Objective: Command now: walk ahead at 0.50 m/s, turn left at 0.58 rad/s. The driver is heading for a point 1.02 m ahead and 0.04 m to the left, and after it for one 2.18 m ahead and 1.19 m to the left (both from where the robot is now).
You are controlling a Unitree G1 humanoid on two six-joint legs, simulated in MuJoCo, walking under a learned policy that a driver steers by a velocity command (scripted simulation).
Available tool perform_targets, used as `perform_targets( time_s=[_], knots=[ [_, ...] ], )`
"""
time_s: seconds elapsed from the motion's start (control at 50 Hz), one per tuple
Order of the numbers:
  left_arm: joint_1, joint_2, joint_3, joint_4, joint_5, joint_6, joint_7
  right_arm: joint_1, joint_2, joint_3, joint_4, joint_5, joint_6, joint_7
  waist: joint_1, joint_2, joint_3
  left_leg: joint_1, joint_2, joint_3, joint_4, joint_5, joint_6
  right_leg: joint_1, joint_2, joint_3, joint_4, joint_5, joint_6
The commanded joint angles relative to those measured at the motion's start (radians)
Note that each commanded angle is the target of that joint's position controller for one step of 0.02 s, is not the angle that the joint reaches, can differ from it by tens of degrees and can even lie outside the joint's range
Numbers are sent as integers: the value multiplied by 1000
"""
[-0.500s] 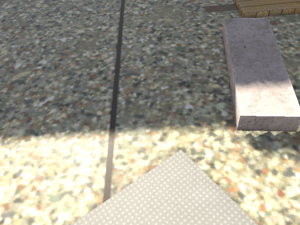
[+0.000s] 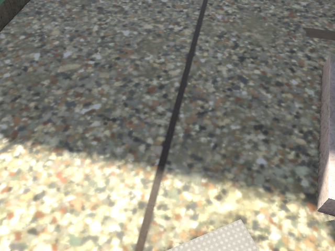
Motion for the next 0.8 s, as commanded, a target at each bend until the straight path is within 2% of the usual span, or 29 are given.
perform_targets(
  time_s=[0.02, 0.1, 0.14, 0.18, 0.22, 0.24, 0.26, 0.28, 0.3, 0.32, 0.34, 0.36, 0.38, 0.4, 0.42, 0.46, 0.52, 0.56, 0.62, 0.7, 0.74, 0.76, 0.78, 0.8],
  knots=[
    [15, 58, 16, -60, 18, 11, 7, -49, -140, -36, -77, 2, -24, -20, 40, 43, -29, -30, 233, -259, -201, 159, 181, -29, 2, -17, -138, 126, 38],
    [-150, 28, 1, -98, 3, 2, -4, 22, -156, -40, -51, 13, -10, -33, -31, 89, -24, -20, 194, -240, -163, 83, 125, 42, 69, -19, -464, 335, 44],
    [-203, 37, 1, -115, -9, -5, -15, 53, -166, -43, -39, 19, -6, -34, -53, 102, -25, 16, 208, -279, -137, 50, 118, 71, 94, -13, -546, 347, 43],
    [-234, 60, 9, -131, -14, -17, -28, 80, -161, -42, -27, 22, 1, -36, -63, 106, -29, 82, 229, -339, -80, 28, 114, 82, 107, 9, -616, 320, 28],
    [-223, 83, 21, -134, -18, -26, -39, 82, -160, -43, -25, 20, 9, -40, -49, 131, -40, 140, 246, -400, -19, 36, 102, 127, 124, 18, -665, 239, 6],
    [-190, 94, 29, -129, -21, -31, -40, 72, -162, -45, -27, 18, 13, -42, -29, 154, -47, 149, 249, -422, 13, 63, 93, 176, 128, 15, -679, 189, -10],
    [-115, 104, 39, -111, -21, -35, -37, 53, -149, -41, -34, 18, 16, -42, 14, 163, -70, 137, 227, -420, 67, 100, 74, 281, 133, -4, -724, 191, -36],
    [-6, 137, 55, -96, -9, -41, -30, 44, -109, -27, -45, 13, 12, -37, 69, 142, -154, 83, 179, -375, 216, 128, 39, 481, 71, 33, -721, 195, -84],
    [161, 200, 71, -85, 5, -39, -20, 55, -48, -5, -68, -7, 5, -34, 123, 4, -303, -71, 111, -267, 513, -78, -6, 761, -124, 221, -697, 174, -154],
    [225, 243, 83, -41, 10, -27, -28, 191, -39, 2, -88, 30, -2, -35, 58, -353, -388, -431, 13, -164, 789, -454, -64, 1019, -316, 695, -800, -85, -313],
    [189, 134, 60, -69, -10, -20, -29, 165, -147, -18, -58, 37, 0, -40, 85, -202, -293, -537, 101, -181, 908, -391, -82, 961, -307, 703, -843, -265, -284],
    [153, 84, 46, -77, -13, -11, -21, 51, -188, -31, -74, 26, 7, -39, 110, -105, -173, -555, 129, -150, 933, -287, -93, 841, -261, 531, -850, -212, -239],
    [115, 75, 37, -76, -3, -5, -21, 0, -168, -28, -82, 12, 10, -39, 93, -31, -106, -511, 155, -129, 911, -217, -98, 713, -211, 416, -869, -77, -220],
    [95, 61, 32, -63, 1, -1, -23, -32, -145, -28, -95, 3, 7, -35, 74, -28, -51, -492, 176, -131, 864, -176, -100, 624, -169, 336, -892, 19, -220],
    [87, 51, 26, -53, 7, -4, -24, -24, -119, -25, -95, 10, 8, -28, 48, -55, -33, -444, 196, -125, 827, -159, -97, 561, -136, 266, -918, 72, -211],
    [93, 44, 25, -27, -2, -11, -31, -12, -79, -16, -84, 16, 11, -23, 30, -79, -24, -412, 200, -97, 755, -162, -101, 514, -110, 187, -955, 147, -227],
    [107, 96, 40, 7, -13, -15, -32, -89, -55, 0, -102, 0, 6, -17, 33, -52, -11, -431, 221, -71, 572, -82, -115, 515, -118, 114, -991, 261, -253],
    [108, 120, 44, 21, -19, -8, -31, -141, -45, 11, -101, -2, -6, -6, 48, -44, -17, -382, 228, -35, 429, 38, -117, 508, -96, 50, -997, 299, -244],
    [150, 146, 48, 47, -32, 0, -29, -235, -51, 14, -112, 7, -22, 8, 84, -50, -6, -314, 216, -9, 277, 170, -116, 511, -85, -4, -981, 299, -225],
    [209, 175, 56, 86, -46, 21, -25, -325, -73, 12, -143, 16, -26, 20, 101, -55, 24, -292, 199, -10, 133, 134, -88, 601, -136, 12, -939, 273, -198],
    [208, 193, 62, 99, -49, 34, -20, -297, -95, 3, -137, 12, -26, 20, 72, -62, 12, -223, 183, 4, 93, 64, -64, 633, -153, 12, -879, 359, -182],
    [196, 197, 62, 103, -52, 41, -18, -225, -114, -9, -116, 7, -27, 17, 24, -49, -26, -108, 159, 32, 50, 69, -43, 628, -132, -18, -784, 476, -164],
    [206, 173, 51, 107, -48, 44, -17, -91, -154, -32, -70, 0, -25, 10, -36, -22, -111, 92, 134, 58, 39, 81, -18, 579, -84, -61, -616, 560, -140],
    [207, 117, 29, 86, -29, 41, -15, 64, -213, -52, -35, -13, -22, -1, -97, 47, -237, 385, 258, -81, 77, 68, 35, 373, -29, -110, -350, 378, -95]
  ],
)
Keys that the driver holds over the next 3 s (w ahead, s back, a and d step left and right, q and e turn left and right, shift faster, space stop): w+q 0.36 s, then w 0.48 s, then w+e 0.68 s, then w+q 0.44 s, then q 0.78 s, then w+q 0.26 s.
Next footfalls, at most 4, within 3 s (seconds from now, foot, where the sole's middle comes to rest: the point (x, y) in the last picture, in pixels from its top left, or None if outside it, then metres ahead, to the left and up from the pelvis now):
0.28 right None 0.35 -0.13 -0.78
0.78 left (115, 243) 0.51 0.21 -0.79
1.36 right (149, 167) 0.86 0.08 -0.79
1.86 left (107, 122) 1.14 0.30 -0.79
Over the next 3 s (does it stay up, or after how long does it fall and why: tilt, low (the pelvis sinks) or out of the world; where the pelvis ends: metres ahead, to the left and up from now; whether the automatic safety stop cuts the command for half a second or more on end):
stays up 1.24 0.29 0.00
